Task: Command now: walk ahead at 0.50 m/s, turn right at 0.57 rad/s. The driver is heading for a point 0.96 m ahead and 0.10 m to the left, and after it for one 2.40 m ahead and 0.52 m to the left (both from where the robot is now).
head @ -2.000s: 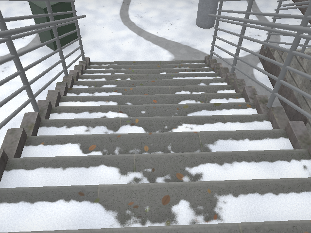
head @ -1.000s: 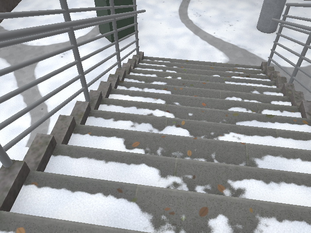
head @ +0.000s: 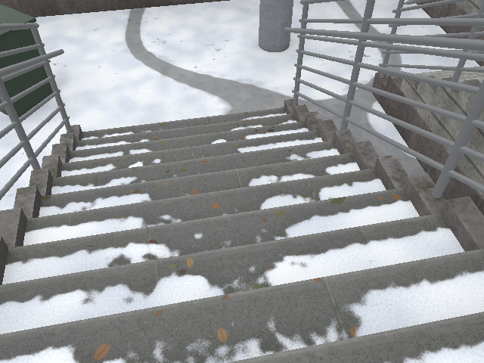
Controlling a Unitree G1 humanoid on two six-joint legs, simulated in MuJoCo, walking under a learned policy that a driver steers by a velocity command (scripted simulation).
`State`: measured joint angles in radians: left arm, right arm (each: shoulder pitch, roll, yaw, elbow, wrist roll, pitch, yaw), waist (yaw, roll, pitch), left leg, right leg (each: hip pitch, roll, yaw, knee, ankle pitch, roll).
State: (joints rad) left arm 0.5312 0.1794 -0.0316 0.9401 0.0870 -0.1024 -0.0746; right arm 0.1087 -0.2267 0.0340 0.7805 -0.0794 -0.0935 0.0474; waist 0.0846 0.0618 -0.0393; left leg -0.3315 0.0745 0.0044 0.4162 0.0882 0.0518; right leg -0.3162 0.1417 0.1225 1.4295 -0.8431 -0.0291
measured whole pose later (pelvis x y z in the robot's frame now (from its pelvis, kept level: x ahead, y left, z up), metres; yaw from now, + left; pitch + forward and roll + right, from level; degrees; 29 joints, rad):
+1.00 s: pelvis +0.51 +0.04 -0.21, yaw +9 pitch +1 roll +2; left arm 0.19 0.21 -0.01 0.88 0.10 -0.09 -0.02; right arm 0.46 -0.18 0.00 1.04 -0.07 -0.11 0.07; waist -0.06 -0.04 -0.03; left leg -0.30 -0.14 0.01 0.69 -0.40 0.13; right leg -0.78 -0.13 0.07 1.21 -0.13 -0.01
